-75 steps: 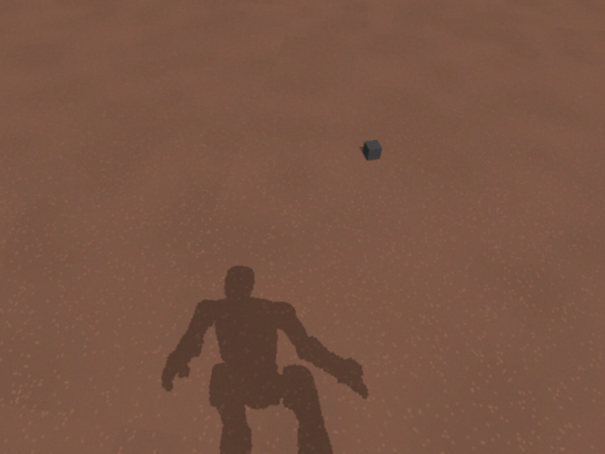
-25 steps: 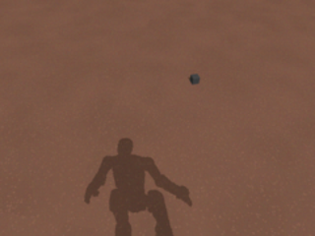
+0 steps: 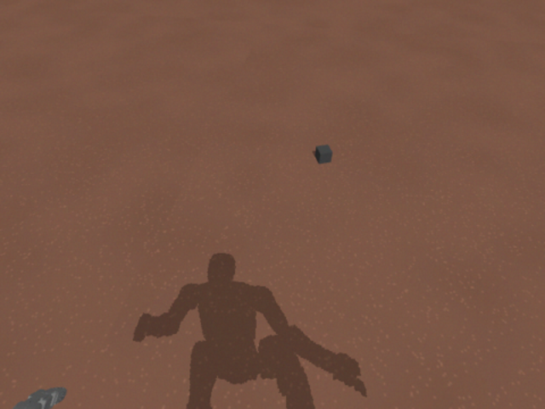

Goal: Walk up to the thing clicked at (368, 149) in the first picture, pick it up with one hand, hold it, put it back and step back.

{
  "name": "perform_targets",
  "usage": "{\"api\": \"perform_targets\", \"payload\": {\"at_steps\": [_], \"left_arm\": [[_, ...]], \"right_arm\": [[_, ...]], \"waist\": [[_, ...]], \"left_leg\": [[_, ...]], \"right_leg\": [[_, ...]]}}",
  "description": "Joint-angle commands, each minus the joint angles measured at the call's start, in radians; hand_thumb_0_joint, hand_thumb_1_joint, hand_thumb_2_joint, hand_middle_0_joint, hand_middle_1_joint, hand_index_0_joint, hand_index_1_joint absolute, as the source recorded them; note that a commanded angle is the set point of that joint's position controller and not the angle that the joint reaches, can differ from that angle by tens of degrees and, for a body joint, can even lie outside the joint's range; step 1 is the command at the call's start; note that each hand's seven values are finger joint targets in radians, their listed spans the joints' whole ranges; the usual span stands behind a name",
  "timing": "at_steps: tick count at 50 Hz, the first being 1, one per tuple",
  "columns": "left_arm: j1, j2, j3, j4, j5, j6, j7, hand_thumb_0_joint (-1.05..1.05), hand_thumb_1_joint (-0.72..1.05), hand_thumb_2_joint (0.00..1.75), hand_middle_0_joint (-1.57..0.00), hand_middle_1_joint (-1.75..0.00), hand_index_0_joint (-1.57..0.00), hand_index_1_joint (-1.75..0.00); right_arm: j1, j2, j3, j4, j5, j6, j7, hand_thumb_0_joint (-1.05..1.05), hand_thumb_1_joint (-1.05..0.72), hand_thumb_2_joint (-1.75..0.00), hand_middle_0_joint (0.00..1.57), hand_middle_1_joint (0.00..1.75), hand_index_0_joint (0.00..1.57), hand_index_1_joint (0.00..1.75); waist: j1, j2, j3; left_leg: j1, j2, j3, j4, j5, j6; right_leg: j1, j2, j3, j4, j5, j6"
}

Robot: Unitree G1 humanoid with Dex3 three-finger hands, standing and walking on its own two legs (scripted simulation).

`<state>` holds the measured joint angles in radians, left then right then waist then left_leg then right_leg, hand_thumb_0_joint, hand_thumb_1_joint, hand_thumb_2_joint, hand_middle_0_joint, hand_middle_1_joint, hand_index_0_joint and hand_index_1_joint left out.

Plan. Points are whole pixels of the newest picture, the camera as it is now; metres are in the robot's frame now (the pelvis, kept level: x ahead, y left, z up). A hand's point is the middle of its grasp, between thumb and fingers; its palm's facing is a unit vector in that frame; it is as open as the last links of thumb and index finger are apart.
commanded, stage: walk up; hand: left
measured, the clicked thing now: (323, 154) +1.52 -0.30 -0.71
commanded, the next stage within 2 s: none
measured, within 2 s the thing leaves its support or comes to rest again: neither
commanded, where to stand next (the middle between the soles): +1.19 -0.62 m, yaw +12 degrees
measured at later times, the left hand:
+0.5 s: hand (167, 370) +0.23 +0.18 -0.15, palm faces +0.04 -0.96 -0.27, open 7.4 cm
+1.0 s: hand (256, 232) +0.49 +0.04 -0.10, palm faces +0.12 -0.92 -0.37, open 7.4 cm
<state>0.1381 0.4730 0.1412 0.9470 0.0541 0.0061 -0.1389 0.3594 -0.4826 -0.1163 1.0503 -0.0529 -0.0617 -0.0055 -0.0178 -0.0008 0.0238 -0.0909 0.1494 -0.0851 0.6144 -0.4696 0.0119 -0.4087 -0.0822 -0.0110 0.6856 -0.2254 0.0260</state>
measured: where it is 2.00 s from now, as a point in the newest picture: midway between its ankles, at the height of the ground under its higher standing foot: (373, 255)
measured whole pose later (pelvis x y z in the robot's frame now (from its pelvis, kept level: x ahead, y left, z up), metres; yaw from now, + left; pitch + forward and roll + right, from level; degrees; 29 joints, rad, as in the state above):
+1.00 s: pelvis +0.45 -0.25 +0.02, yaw +6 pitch -2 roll +1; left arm 0.26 0.39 0.09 0.84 0.02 -0.02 -0.10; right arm 0.28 -0.46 -0.05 0.92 0.00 -0.10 -0.01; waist 0.05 0.03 0.06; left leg -0.54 0.09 0.06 1.14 -0.32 0.05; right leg -0.31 -0.02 -0.09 0.59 -0.26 -0.05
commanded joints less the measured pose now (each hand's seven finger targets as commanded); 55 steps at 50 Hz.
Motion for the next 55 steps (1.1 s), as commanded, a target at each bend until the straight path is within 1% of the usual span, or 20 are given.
{"api": "perform_targets", "payload": {"at_steps": [1,2,5,14,16,18,19,20,21,22,25,29,34,37,39,40,41,42,47,55], "left_arm": [[0.195,0.341,0.084,-0.052,-0.001,-0.036,0.048,0.00,0.90,0.90,-0.20,-0.30,-0.20,-0.30],[0.043,0.354,0.076,-0.106,-0.014,-0.037,0.049,0.00,0.90,0.90,-0.20,-0.30,-0.20,-0.30],[-0.043,0.243,0.044,-0.122,-0.028,-0.054,0.058,0.00,0.90,0.90,-0.20,-0.30,-0.20,-0.30],[0.078,0.195,0.020,-0.157,-0.019,-0.061,0.046,0.00,0.90,0.90,-0.20,-0.30,-0.20,-0.30],[0.069,0.192,0.017,-0.169,-0.019,-0.052,0.043,0.00,0.90,0.90,-0.20,-0.30,-0.20,-0.30],[0.082,0.170,0.003,-0.181,-0.026,-0.047,0.044,0.00,0.90,0.90,-0.20,-0.30,-0.20,-0.30],[0.138,0.128,-0.009,-0.188,-0.026,-0.046,0.046,0.00,0.90,0.90,-0.20,-0.30,-0.20,-0.30],[0.192,0.075,-0.023,-0.193,-0.026,-0.045,0.052,0.00,0.90,0.90,-0.20,-0.30,-0.20,-0.30],[0.221,0.065,-0.023,-0.210,-0.023,-0.041,0.054,0.00,0.90,0.90,-0.20,-0.30,-0.20,-0.30],[0.163,0.221,0.012,-0.199,-0.016,-0.026,0.063,0.00,0.90,0.90,-0.20,-0.30,-0.20,-0.30],[0.077,0.198,0.010,-0.188,-0.028,-0.040,0.062,0.00,0.90,0.90,-0.20,-0.30,-0.20,-0.30],[0.110,0.142,0.007,-0.188,-0.031,-0.017,0.027,0.00,0.90,0.90,-0.20,-0.30,-0.20,-0.30],[0.022,0.128,0.014,-0.211,-0.038,-0.015,-0.001,0.00,0.90,0.90,-0.20,-0.30,-0.20,-0.30],[0.116,0.149,0.038,-0.157,-0.037,-0.009,0.000,0.00,0.90,0.90,-0.20,-0.30,-0.20,-0.30],[0.289,0.230,0.077,-0.100,-0.029,-0.018,0.017,0.00,0.90,0.90,-0.20,-0.30,-0.20,-0.30],[0.386,0.310,0.103,-0.083,-0.013,-0.028,0.033,0.00,0.90,0.90,-0.20,-0.30,-0.20,-0.30],[0.310,0.356,0.092,-0.132,-0.023,-0.034,0.043,0.00,0.90,0.90,-0.20,-0.30,-0.20,-0.30],[0.179,0.365,0.085,-0.170,-0.040,-0.033,0.051,0.00,0.90,0.90,-0.20,-0.30,-0.20,-0.30],[0.060,0.203,0.036,-0.187,-0.036,-0.054,0.067,0.00,0.90,0.90,-0.20,-0.30,-0.20,-0.30],[0.190,0.171,0.017,-0.223,-0.019,-0.059,0.056,0.00,0.90,0.90,-0.20,-0.30,-0.20,-0.30]], "right_arm": [[-0.118,-0.135,0.001,-0.178,0.033,-0.037,-0.017,0.00,-0.90,-0.90,0.20,0.30,0.20,0.30],[-0.097,-0.191,-0.017,-0.156,0.027,-0.037,-0.017,0.00,-0.90,-0.90,0.20,0.30,0.20,0.30],[-0.020,-0.204,-0.017,-0.092,0.059,-0.035,0.009,0.00,-0.90,-0.90,0.20,0.30,0.20,0.30],[-0.146,-0.150,-0.011,-0.204,0.045,-0.043,0.035,0.00,-0.90,-0.90,0.20,0.30,0.20,0.30],[-0.112,-0.136,-0.014,-0.205,0.046,-0.051,0.029,0.00,-0.90,-0.90,0.20,0.30,0.20,0.30],[0.004,-0.141,-0.023,-0.184,0.043,-0.060,0.010,0.00,-0.90,-0.90,0.20,0.30,0.20,0.30],[0.108,-0.174,-0.036,-0.168,0.037,-0.065,-0.005,0.00,-0.90,-0.90,0.20,0.30,0.20,0.30],[0.194,-0.240,-0.058,-0.166,0.017,-0.069,-0.019,0.00,-0.90,-0.90,0.20,0.30,0.20,0.30],[0.193,-0.329,-0.075,-0.204,0.019,-0.070,-0.031,0.00,-0.90,-0.90,0.20,0.30,0.20,0.30],[0.131,-0.324,-0.081,-0.219,0.056,-0.068,-0.036,0.00,-0.90,-0.90,0.20,0.30,0.20,0.30],[0.059,-0.239,-0.036,-0.241,0.059,-0.069,-0.040,0.00,-0.90,-0.90,0.20,0.30,0.20,0.30],[-0.002,-0.242,-0.027,-0.250,0.058,-0.087,-0.029,0.00,-0.90,-0.90,0.20,0.30,0.20,0.30],[-0.049,-0.295,-0.033,-0.254,0.047,-0.097,-0.021,0.00,-0.90,-0.90,0.20,0.30,0.20,0.30],[-0.125,-0.294,-0.034,-0.255,0.043,-0.080,-0.026,0.00,-0.90,-0.90,0.20,0.30,0.20,0.30],[-0.094,-0.210,-0.007,-0.251,0.033,-0.067,-0.034,0.00,-0.90,-0.90,0.20,0.30,0.20,0.30],[-0.045,-0.108,0.025,-0.262,0.041,-0.065,-0.034,0.00,-0.90,-0.90,0.20,0.30,0.20,0.30],[-0.024,-0.134,0.022,-0.276,0.061,-0.057,-0.044,0.00,-0.90,-0.90,0.20,0.30,0.20,0.30],[-0.020,-0.197,0.005,-0.251,0.044,-0.049,-0.052,0.00,-0.90,-0.90,0.20,0.30,0.20,0.30],[0.067,-0.181,0.007,-0.146,0.063,-0.041,-0.017,0.00,-0.90,-0.90,0.20,0.30,0.20,0.30],[-0.098,-0.156,0.016,-0.219,0.051,-0.044,-0.002,0.00,-0.90,-0.90,0.20,0.30,0.20,0.30]], "waist": [[0.170,-0.357,-0.034],[0.101,-0.289,0.054],[0.015,-0.176,0.102],[0.073,-0.066,0.087],[0.056,-0.038,0.064],[-0.012,0.036,-0.019],[-0.052,0.140,-0.112],[-0.074,0.267,-0.172],[-0.055,0.334,-0.206],[-0.058,0.172,-0.177],[-0.033,0.015,-0.022],[0.016,0.095,0.043],[0.029,0.208,0.033],[0.105,0.180,-0.026],[0.202,-0.098,-0.110],[0.245,-0.408,-0.102],[0.187,-0.470,-0.076],[0.133,-0.380,-0.040],[0.029,-0.205,0.027],[0.105,-0.081,0.048]], "left_leg": [[-0.687,-0.197,0.037,0.689,-0.097,0.038],[-0.638,-0.100,0.019,0.695,-0.035,0.042],[-0.465,-0.047,0.010,0.544,0.111,0.043],[-0.390,-0.043,0.104,0.083,0.223,0.002],[-0.270,-0.073,0.152,0.017,0.287,0.010],[-0.012,-0.136,0.215,-0.081,0.358,0.026],[0.167,-0.129,0.166,-0.119,0.302,0.057],[0.313,0.047,-0.105,-0.167,0.145,0.118],[0.426,0.303,-0.581,-0.250,0.029,0.212],[0.352,0.369,-0.696,-0.303,-0.043,0.298],[0.112,0.231,-0.298,-0.272,0.387,0.245],[-0.093,0.143,-0.019,-0.253,0.492,0.212],[-0.222,0.112,0.078,-0.253,0.415,0.162],[-0.355,0.112,0.098,-0.155,0.245,0.135],[-0.484,0.010,0.181,0.284,0.271,0.091],[-0.655,-0.113,0.191,0.589,0.004,0.056],[-0.754,-0.165,0.133,0.716,-0.115,0.032],[-0.711,-0.097,0.078,0.787,-0.071,0.037],[-0.496,-0.018,0.081,0.537,0.181,0.043],[-0.509,-0.055,0.127,0.167,0.204,-0.002]], "right_leg": [[0.424,-0.314,0.695,-0.628,-0.810,-0.158],[0.260,-0.351,0.731,-0.644,-0.811,-0.211],[0.100,-0.176,0.325,-0.529,-0.521,-0.177],[0.203,-0.161,0.127,-0.490,-0.224,-0.247],[0.174,-0.138,0.073,-0.422,-0.150,-0.228],[0.122,-0.086,-0.016,-0.179,0.180,-0.194],[0.076,-0.027,-0.064,0.060,0.275,-0.162],[-0.099,0.039,-0.071,0.298,0.017,-0.116],[-0.338,0.138,-0.035,0.469,-0.369,-0.071],[-0.347,0.042,0.128,0.545,-0.327,-0.078],[-0.290,-0.012,0.143,0.541,-0.182,-0.039],[-0.180,-0.052,0.093,0.350,-0.131,-0.020],[0.006,-0.053,0.018,0.044,0.023,-0.042],[0.250,-0.002,-0.079,0.019,0.068,-0.051],[0.486,0.045,-0.056,-0.039,-0.084,-0.073],[0.531,-0.106,0.218,-0.244,-0.342,-0.112],[0.467,-0.282,0.603,-0.478,-0.452,-0.186],[0.361,-0.318,0.718,-0.532,-0.528,-0.229],[0.112,-0.121,0.224,-0.417,-0.243,-0.184],[0.257,-0.155,0.178,-0.452,-0.061,-0.213]]}}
